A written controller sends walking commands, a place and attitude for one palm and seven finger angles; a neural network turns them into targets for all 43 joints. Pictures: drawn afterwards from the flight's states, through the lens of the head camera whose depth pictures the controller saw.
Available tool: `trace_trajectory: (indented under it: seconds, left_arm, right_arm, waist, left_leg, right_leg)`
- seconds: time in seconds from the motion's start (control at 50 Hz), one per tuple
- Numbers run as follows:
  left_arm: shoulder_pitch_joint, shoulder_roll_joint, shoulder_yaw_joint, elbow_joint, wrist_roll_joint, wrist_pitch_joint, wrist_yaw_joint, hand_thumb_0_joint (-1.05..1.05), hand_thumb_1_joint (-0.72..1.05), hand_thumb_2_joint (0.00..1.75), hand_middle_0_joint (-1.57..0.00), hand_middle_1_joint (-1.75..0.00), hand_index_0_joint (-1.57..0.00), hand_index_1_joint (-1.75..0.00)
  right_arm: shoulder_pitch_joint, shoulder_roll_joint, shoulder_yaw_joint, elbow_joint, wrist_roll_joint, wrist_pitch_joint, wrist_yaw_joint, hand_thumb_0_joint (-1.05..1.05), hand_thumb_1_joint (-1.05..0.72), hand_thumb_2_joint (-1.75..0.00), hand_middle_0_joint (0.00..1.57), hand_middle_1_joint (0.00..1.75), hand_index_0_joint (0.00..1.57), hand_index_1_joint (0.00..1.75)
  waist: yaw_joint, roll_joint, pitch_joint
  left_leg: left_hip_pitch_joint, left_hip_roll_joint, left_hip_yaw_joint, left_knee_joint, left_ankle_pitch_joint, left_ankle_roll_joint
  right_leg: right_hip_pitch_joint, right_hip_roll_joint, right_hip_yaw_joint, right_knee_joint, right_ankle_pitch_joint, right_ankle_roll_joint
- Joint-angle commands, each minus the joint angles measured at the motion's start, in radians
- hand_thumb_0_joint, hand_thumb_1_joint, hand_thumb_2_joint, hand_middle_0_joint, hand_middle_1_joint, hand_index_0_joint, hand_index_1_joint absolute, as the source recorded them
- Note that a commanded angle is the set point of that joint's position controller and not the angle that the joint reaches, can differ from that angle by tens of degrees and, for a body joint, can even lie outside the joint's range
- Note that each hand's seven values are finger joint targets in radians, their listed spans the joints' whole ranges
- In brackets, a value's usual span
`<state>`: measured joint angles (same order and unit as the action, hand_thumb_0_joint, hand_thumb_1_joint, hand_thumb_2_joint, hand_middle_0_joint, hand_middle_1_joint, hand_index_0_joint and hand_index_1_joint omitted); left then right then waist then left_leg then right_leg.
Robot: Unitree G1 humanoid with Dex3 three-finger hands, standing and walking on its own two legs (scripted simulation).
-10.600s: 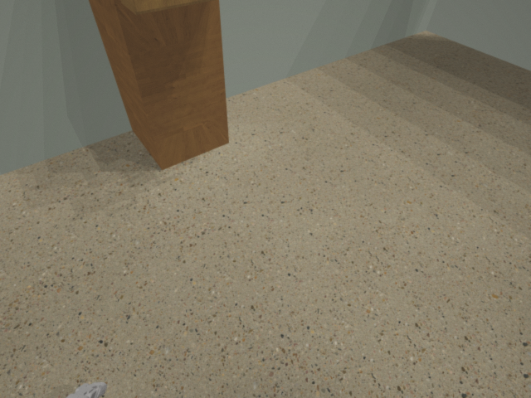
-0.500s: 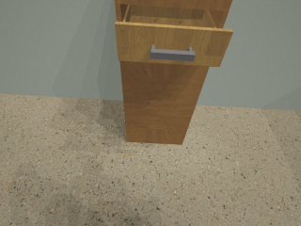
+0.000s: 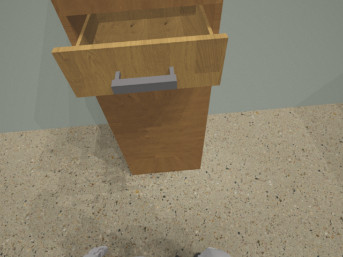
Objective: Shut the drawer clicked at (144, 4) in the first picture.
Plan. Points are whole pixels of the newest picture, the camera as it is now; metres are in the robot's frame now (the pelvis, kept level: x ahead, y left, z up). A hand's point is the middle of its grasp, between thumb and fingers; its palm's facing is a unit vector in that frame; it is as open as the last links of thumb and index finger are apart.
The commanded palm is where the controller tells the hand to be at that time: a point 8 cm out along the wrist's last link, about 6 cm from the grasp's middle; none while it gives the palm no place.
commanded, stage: come to a stop and stand still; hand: left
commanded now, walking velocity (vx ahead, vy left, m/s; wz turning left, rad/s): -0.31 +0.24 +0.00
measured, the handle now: (144, 78) +0.48 +0.07 +0.16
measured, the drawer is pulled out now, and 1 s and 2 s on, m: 0.17 0.17 0.17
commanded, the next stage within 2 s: look again from close up in 1.34 s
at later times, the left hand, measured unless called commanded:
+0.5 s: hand out of the picture -0.04 +0.26 -0.17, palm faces +0.11 -0.97 -0.23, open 7.4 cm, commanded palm none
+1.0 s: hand out of the picture -0.09 +0.22 -0.16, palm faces +0.01 -0.98 -0.21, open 7.3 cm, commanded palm none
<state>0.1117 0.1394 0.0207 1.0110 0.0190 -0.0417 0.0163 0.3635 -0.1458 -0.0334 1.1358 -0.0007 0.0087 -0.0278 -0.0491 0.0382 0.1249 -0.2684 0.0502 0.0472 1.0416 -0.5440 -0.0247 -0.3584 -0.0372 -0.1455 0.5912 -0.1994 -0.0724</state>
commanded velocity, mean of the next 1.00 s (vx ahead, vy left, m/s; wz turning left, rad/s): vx -0.02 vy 0.03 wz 0.00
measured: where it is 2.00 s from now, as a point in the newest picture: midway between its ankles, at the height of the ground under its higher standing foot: outside the picture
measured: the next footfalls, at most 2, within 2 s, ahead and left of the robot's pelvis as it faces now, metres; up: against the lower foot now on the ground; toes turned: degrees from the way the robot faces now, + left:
left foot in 0.42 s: -0.05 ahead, +0.17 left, +0.00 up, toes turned +2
right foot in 0.74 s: -0.08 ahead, -0.05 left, +0.00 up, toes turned -3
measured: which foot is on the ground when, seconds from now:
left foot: up 0.00-0.40, down 0.42-1.00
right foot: down 0.00-0.42, up 0.44-0.72, down 0.74-1.00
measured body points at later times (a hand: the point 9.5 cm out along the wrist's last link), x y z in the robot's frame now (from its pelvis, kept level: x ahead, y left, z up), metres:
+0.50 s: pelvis -0.06 +0.05 +0.01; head -0.06 +0.08 +0.46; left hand -0.04 +0.31 -0.15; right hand +0.01 -0.18 -0.13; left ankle -0.09 +0.16 -0.73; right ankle +0.04 -0.08 -0.70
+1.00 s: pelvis -0.10 +0.05 +0.02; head -0.10 +0.05 +0.47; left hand -0.09 +0.28 -0.14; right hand -0.13 -0.15 -0.15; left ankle -0.09 +0.16 -0.73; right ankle -0.12 -0.05 -0.73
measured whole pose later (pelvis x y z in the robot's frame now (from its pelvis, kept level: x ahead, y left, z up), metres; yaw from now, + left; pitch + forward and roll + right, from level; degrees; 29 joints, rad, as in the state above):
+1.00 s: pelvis -0.10 +0.05 +0.02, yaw -1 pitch -2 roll +1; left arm 0.25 0.14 0.00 1.14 0.01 0.00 0.05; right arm 0.29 -0.12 0.00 1.17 -0.01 0.00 -0.03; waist -0.02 0.00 0.03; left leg -0.15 0.00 0.07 0.39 -0.20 0.01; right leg -0.12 0.00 -0.04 0.42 -0.27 -0.02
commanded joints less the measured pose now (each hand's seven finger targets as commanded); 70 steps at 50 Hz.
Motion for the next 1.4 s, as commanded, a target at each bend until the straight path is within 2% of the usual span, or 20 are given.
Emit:
trace_trajectory:
  seconds: [0.0, 0.18, 0.28, 0.34, 0.36, 0.38, 0.4, 0.42, 0.44, 0.48, 0.52, 0.62, 0.66, 0.7, 0.74, 0.76, 0.8, 0.94, 1.02, 1.38]
  left_arm:
    - [0.065, 0.178, 0.044, -0.042, 0.0, 0.021, 0.035, 0.0, 0.9, 0.9, -0.2, -0.3, -0.2, -0.3]
    - [0.085, 0.212, 0.068, -0.06, 0.01, 0.048, 0.035, 0.0, 0.9, 0.9, -0.2, -0.3, -0.2, -0.3]
    - [0.091, 0.242, 0.076, -0.063, 0.024, 0.059, 0.027, 0.0, 0.9, 0.9, -0.2, -0.3, -0.2, -0.3]
    - [0.077, 0.247, 0.077, -0.055, 0.017, 0.07, 0.023, 0.0, 0.9, 0.9, -0.2, -0.3, -0.2, -0.3]
    - [0.07, 0.231, 0.071, -0.051, 0.01, 0.075, 0.02, 0.0, 0.9, 0.9, -0.2, -0.3, -0.2, -0.3]
    - [0.081, 0.186, 0.058, -0.055, 0.001, 0.079, 0.017, 0.0, 0.9, 0.9, -0.2, -0.3, -0.2, -0.3]
    - [0.088, 0.125, 0.048, -0.07, -0.01, 0.087, 0.014, 0.0, 0.9, 0.9, -0.2, -0.3, -0.2, -0.3]
    - [0.076, 0.138, 0.048, -0.064, -0.003, 0.096, 0.015, 0.0, 0.9, 0.9, -0.2, -0.3, -0.2, -0.3]
    - [0.093, 0.153, 0.054, -0.039, 0.006, 0.106, 0.014, 0.0, 0.9, 0.9, -0.2, -0.3, -0.2, -0.3]
    - [0.168, 0.146, 0.06, -0.007, 0.011, 0.105, 0.003, 0.0, 0.9, 0.9, -0.2, -0.3, -0.2, -0.3]
    - [0.208, 0.127, 0.049, 0.022, 0.008, 0.088, 0.005, 0.0, 0.9, 0.9, -0.2, -0.3, -0.2, -0.3]
    - [0.132, 0.096, 0.012, 0.013, -0.008, 0.059, 0.015, 0.0, 0.9, 0.9, -0.2, -0.3, -0.2, -0.3]
    - [0.169, 0.089, 0.006, 0.039, -0.014, 0.051, 0.02, 0.0, 0.9, 0.9, -0.2, -0.3, -0.2, -0.3]
    - [0.236, 0.1, 0.003, 0.086, -0.013, 0.037, 0.025, 0.0, 0.9, 0.9, -0.2, -0.3, -0.2, -0.3]
    - [0.241, 0.129, -0.003, 0.105, -0.012, 0.029, 0.032, 0.0, 0.9, 0.9, -0.2, -0.3, -0.2, -0.3]
    - [0.233, 0.123, -0.007, 0.105, -0.013, 0.029, 0.031, 0.0, 0.9, 0.9, -0.2, -0.3, -0.2, -0.3]
    - [0.222, 0.105, -0.008, 0.11, -0.015, 0.024, 0.032, 0.0, 0.9, 0.9, -0.2, -0.3, -0.2, -0.3]
    - [0.209, 0.085, -0.011, 0.106, -0.016, 0.035, 0.033, 0.0, 0.9, 0.9, -0.2, -0.3, -0.2, -0.3]
    - [0.219, 0.089, -0.011, 0.107, -0.016, 0.036, 0.031, 0.0, 0.9, 0.9, -0.2, -0.3, -0.2, -0.3]
    - [0.278, 0.051, -0.014, 0.125, -0.013, 0.027, 0.031, 0.0, 0.9, 0.9, -0.2, -0.3, -0.2, -0.3]
  right_arm:
    - [0.063, -0.037, -0.018, -0.037, 0.003, 0.034, -0.002, 0.0, -0.9, -0.9, 0.2, 0.3, 0.2, 0.3]
    - [-0.067, -0.097, -0.048, -0.126, -0.016, 0.064, 0.02, 0.0, -0.9, -0.9, 0.2, 0.3, 0.2, 0.3]
    - [-0.113, -0.099, -0.037, -0.158, -0.011, 0.041, 0.029, 0.0, -0.9, -0.9, 0.2, 0.3, 0.2, 0.3]
    - [-0.014, -0.091, -0.03, -0.13, -0.008, 0.026, 0.026, 0.0, -0.9, -0.9, 0.2, 0.3, 0.2, 0.3]
    - [0.034, -0.097, -0.029, -0.114, -0.008, 0.019, 0.024, 0.0, -0.9, -0.9, 0.2, 0.3, 0.2, 0.3]
    - [0.025, -0.139, -0.033, -0.12, -0.014, 0.011, 0.02, 0.0, -0.9, -0.9, 0.2, 0.3, 0.2, 0.3]
    - [-0.036, -0.215, -0.046, -0.159, -0.026, 0.013, 0.017, 0.0, -0.9, -0.9, 0.2, 0.3, 0.2, 0.3]
    - [-0.153, -0.234, -0.039, -0.202, -0.027, 0.02, 0.009, 0.0, -0.9, -0.9, 0.2, 0.3, 0.2, 0.3]
    - [-0.227, -0.205, -0.03, -0.205, -0.026, 0.015, 0.005, 0.0, -0.9, -0.9, 0.2, 0.3, 0.2, 0.3]
    - [-0.261, -0.173, -0.019, -0.204, -0.02, 0.009, -0.005, 0.0, -0.9, -0.9, 0.2, 0.3, 0.2, 0.3]
    - [-0.22, -0.159, -0.011, -0.181, -0.015, -0.003, -0.009, 0.0, -0.9, -0.9, 0.2, 0.3, 0.2, 0.3]
    - [-0.047, -0.138, -0.01, -0.097, -0.015, -0.021, -0.022, 0.0, -0.9, -0.9, 0.2, 0.3, 0.2, 0.3]
    - [-0.027, -0.146, -0.012, -0.072, -0.012, -0.022, -0.019, 0.0, -0.9, -0.9, 0.2, 0.3, 0.2, 0.3]
    - [-0.03, -0.127, -0.008, -0.061, 0.001, -0.028, -0.016, 0.0, -0.9, -0.9, 0.2, 0.3, 0.2, 0.3]
    - [-0.051, -0.083, 0.003, -0.062, 0.009, -0.029, -0.012, 0.0, -0.9, -0.9, 0.2, 0.3, 0.2, 0.3]
    - [-0.05, -0.073, 0.006, -0.056, 0.005, -0.026, -0.009, 0.0, -0.9, -0.9, 0.2, 0.3, 0.2, 0.3]
    - [-0.05, -0.082, 0.007, -0.034, -0.004, -0.018, -0.01, 0.0, -0.9, -0.9, 0.2, 0.3, 0.2, 0.3]
    - [-0.028, -0.062, 0.017, 0.014, -0.005, -0.016, -0.007, 0.0, -0.9, -0.9, 0.2, 0.3, 0.2, 0.3]
    - [-0.019, -0.053, 0.017, 0.019, -0.006, -0.01, -0.006, 0.0, -0.9, -0.9, 0.2, 0.3, 0.2, 0.3]
    - [0.003, -0.041, 0.016, 0.018, -0.005, -0.018, -0.013, 0.0, -0.9, -0.9, 0.2, 0.3, 0.2, 0.3]
  waist:
    - [0.038, -0.102, -0.159]
    - [0.072, -0.194, -0.201]
    - [0.092, -0.236, -0.176]
    - [0.044, -0.22, -0.186]
    - [0.021, -0.172, -0.186]
    - [0.024, 0.013, -0.153]
    - [0.03, 0.271, -0.068]
    - [0.051, 0.254, 0.013]
    - [0.079, 0.22, 0.011]
    - [0.118, 0.124, 0.0]
    - [0.113, 0.079, -0.021]
    - [0.03, 0.112, -0.138]
    - [0.04, 0.101, -0.162]
    - [0.058, 0.026, -0.18]
    - [0.047, -0.074, -0.143]
    - [0.042, -0.075, -0.136]
    - [0.043, -0.196, -0.121]
    - [0.05, -0.048, 0.001]
    - [0.048, -0.048, 0.013]
    - [0.047, -0.037, -0.016]
  left_leg:
    - [-0.037, 0.013, -0.057, 0.023, 0.049, -0.005]
    - [-0.13, -0.025, -0.066, 0.006, 0.123, -0.031]
    - [-0.034, -0.031, -0.024, -0.261, 0.065, -0.007]
    - [0.137, -0.058, 0.025, -0.538, 0.178, 0.01]
    - [0.216, -0.047, 0.015, -0.657, 0.233, 0.016]
    - [0.202, 0.053, -0.121, -0.783, 0.158, 0.038]
    - [0.029, 0.25, -0.361, -0.924, 0.003, 0.096]
    - [-0.201, 0.297, -0.381, -0.985, -0.038, 0.138]
    - [-0.272, 0.244, -0.301, -0.998, -0.026, 0.131]
    - [-0.216, 0.169, -0.191, -0.919, 0.132, 0.124]
    - [-0.038, 0.13, -0.134, -0.859, 0.309, 0.131]
    - [0.294, 0.187, -0.179, -0.731, 0.857, 0.192]
    - [0.298, 0.183, -0.182, -0.686, 0.958, 0.182]
    - [0.203, 0.126, -0.149, -0.629, 0.847, 0.115]
    - [0.1, 0.047, -0.081, -0.642, 0.569, 0.051]
    - [0.116, 0.035, -0.077, -0.664, 0.538, 0.044]
    - [0.142, 0.037, -0.062, -0.663, 0.511, 0.037]
    - [0.106, 0.047, -0.081, -0.729, 0.398, 0.044]
    - [0.094, 0.04, -0.078, -0.731, 0.339, 0.041]
    - [0.114, 0.051, -0.09, -0.729, 0.341, 0.047]
  right_leg:
    - [0.077, -0.318, 0.214, -0.245, 0.603, -0.117]
    - [0.125, -0.307, 0.262, -0.302, 0.256, -0.106]
    - [0.095, -0.282, 0.307, -0.37, -0.092, -0.092]
    - [0.035, -0.226, 0.27, -0.353, -0.182, -0.029]
    - [-0.022, -0.193, 0.236, -0.302, -0.247, 0.012]
    - [-0.096, -0.115, 0.172, -0.153, -0.278, 0.054]
    - [-0.158, -0.014, 0.07, 0.055, -0.27, 0.096]
    - [-0.084, -0.011, 0.142, 0.174, -0.253, 0.087]
    - [-0.01, -0.011, 0.182, 0.253, -0.204, 0.085]
    - [-0.025, 0.019, 0.179, 0.403, -0.142, 0.09]
    - [-0.099, 0.019, 0.172, 0.413, -0.129, 0.104]
    - [-0.057, -0.015, 0.136, 0.082, -0.25, 0.116]
    - [0.054, -0.009, 0.125, -0.096, -0.177, 0.108]
    - [0.238, -0.04, 0.15, -0.281, 0.112, 0.094]
    - [0.272, -0.142, 0.235, -0.235, 0.348, 0.045]
    - [0.248, -0.151, 0.229, -0.223, 0.344, 0.027]
    - [0.216, -0.126, 0.223, -0.231, 0.319, 0.023]
    - [0.136, -0.078, 0.213, -0.291, -0.008, 0.044]
    - [0.115, -0.078, 0.222, -0.316, -0.081, 0.043]
    - [0.096, -0.066, 0.216, -0.314, -0.068, 0.046]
